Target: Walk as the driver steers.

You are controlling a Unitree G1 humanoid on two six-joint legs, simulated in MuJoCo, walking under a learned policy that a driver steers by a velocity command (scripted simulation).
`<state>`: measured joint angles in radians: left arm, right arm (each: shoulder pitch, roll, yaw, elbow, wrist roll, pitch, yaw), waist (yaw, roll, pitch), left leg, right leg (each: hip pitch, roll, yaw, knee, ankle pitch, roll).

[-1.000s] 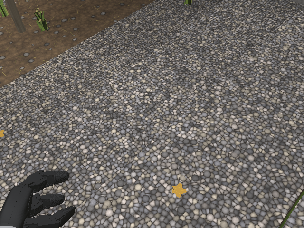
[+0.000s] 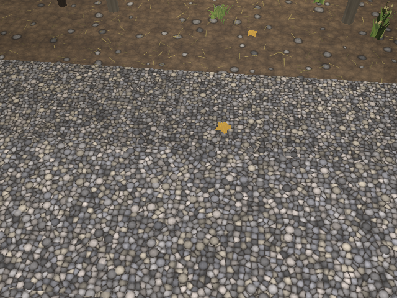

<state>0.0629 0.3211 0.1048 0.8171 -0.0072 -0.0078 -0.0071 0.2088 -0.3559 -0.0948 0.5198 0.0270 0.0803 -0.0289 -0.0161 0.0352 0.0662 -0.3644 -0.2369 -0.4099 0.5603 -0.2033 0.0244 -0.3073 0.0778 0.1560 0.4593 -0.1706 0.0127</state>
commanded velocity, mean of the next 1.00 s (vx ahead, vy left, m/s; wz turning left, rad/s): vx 0.67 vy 0.00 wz -0.26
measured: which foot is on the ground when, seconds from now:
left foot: down 0.00-0.00, up 0.02-0.44, down 0.46-1.00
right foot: down 0.00-0.46, up 0.48-1.00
